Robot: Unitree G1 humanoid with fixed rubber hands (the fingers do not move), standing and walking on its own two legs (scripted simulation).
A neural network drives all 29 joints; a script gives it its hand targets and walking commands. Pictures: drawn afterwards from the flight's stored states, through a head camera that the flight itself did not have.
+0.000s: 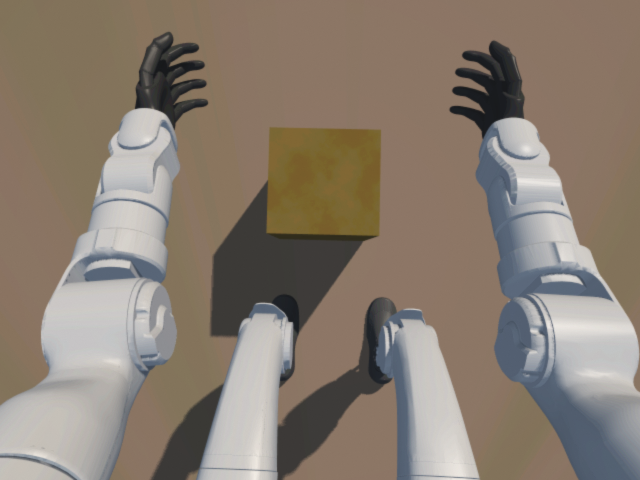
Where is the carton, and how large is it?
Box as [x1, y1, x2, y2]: [266, 127, 380, 240]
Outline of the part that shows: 269,128 266,230 267,233 279,238 364,240 378,235 380,130 279,127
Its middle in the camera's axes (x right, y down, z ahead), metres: +0.01 -0.10 +0.85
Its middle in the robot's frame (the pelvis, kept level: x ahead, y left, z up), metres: +0.48 +0.03 -0.51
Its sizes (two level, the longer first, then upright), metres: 0.210 0.200 0.250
